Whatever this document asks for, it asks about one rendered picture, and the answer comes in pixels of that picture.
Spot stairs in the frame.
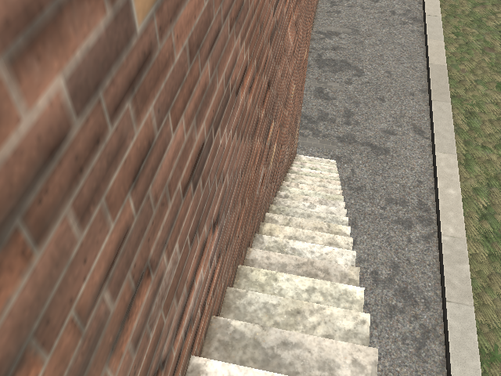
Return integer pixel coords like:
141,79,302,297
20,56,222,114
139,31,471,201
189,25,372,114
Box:
186,154,378,376

